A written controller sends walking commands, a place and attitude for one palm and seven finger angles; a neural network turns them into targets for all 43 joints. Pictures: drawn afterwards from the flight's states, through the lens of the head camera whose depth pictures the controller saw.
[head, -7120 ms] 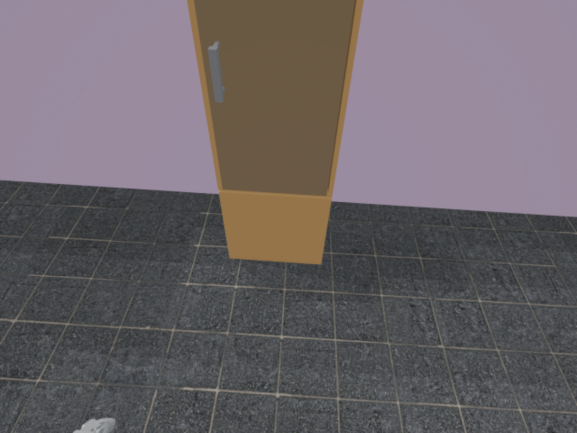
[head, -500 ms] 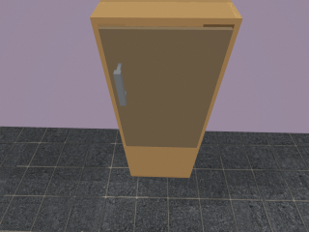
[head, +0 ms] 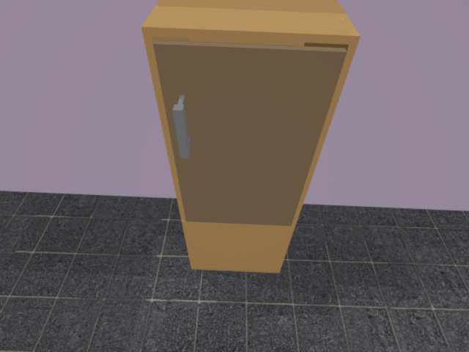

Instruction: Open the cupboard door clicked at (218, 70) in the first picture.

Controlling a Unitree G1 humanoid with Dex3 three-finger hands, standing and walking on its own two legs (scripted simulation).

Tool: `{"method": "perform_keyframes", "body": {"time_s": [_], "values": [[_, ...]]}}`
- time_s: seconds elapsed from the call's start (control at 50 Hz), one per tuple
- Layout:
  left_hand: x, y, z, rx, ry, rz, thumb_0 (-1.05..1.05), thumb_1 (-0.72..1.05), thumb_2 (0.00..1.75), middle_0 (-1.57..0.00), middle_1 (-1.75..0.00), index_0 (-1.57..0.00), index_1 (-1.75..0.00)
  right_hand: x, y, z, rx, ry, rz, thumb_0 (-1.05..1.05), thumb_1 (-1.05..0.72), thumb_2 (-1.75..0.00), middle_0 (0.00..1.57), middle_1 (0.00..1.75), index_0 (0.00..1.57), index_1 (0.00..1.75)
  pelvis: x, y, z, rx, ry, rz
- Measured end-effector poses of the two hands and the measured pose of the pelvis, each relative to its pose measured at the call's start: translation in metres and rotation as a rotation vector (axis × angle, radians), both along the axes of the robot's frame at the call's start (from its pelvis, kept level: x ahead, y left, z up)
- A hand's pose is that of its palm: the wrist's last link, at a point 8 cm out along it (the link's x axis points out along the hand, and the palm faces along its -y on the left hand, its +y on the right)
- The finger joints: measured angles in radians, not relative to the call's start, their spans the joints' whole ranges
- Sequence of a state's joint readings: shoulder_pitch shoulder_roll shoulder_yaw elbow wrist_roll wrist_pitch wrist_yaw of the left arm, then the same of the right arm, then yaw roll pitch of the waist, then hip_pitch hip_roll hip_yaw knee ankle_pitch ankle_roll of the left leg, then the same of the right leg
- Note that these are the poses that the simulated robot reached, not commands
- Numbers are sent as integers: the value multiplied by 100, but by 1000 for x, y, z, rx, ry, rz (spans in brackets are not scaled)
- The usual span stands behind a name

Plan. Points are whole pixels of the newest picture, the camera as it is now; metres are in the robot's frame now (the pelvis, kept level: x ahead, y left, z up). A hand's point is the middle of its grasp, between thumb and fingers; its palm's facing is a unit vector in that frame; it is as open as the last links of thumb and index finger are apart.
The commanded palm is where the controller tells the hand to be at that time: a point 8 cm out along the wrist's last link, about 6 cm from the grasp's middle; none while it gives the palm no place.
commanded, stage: look again from close up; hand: left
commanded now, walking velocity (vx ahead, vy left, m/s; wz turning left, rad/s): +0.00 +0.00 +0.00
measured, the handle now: (183, 127) +0.55 +0.14 +0.08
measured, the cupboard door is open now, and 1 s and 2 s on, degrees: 0 0 0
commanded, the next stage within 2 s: shuffle to correct the standing spot in 0.42 s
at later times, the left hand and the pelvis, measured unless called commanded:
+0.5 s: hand out of the picture -0.02 +0.19 -0.19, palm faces +0.05 -0.98 -0.16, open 7.4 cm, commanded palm none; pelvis -0.01 +0.02 -0.01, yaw +1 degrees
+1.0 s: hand out of the picture -0.08 +0.14 -0.19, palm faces +0.10 -0.99 -0.13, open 7.4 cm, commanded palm none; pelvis -0.02 -0.02 +0.00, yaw +2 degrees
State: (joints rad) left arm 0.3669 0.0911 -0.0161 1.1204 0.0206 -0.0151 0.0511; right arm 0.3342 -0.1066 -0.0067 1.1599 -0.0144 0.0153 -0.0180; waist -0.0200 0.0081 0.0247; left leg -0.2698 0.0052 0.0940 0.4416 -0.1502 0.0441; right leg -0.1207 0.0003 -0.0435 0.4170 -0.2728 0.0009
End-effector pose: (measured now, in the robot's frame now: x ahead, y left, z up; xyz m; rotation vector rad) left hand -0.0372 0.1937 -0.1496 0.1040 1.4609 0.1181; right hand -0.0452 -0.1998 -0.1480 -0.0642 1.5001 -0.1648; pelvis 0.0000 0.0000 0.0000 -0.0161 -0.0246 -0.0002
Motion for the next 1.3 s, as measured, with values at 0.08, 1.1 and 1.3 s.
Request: {"method": "perform_keyframes", "body": {"time_s": [0.08, 1.1, 1.3], "values": [[-2, 8, -3, 11, -16, 6, 1, 90, 90, -20, -30, -20, -30, 15, 1, -2, -7, -65, 36, 0, -91, -90, 20, 30, 20, 30, -4, 3, -4, -11, -3, 18], [-31, -16, -23, -65, -9, 87, 1, 90, 90, -20, -30, -20, -30, 50, -45, 16, -141, -158, 96, 1, -91, -90, 20, 30, 20, 30, -9, -16, -9, -41, 21, 35], [-1, -11, -14, -74, -59, 53, 1, 91, 90, -20, -30, -20, -30, 49, -26, 20, -125, -156, 99, 2, -96, -90, 20, 30, 21, 30, -9, -1, 0, -9, 8, 29]]}}
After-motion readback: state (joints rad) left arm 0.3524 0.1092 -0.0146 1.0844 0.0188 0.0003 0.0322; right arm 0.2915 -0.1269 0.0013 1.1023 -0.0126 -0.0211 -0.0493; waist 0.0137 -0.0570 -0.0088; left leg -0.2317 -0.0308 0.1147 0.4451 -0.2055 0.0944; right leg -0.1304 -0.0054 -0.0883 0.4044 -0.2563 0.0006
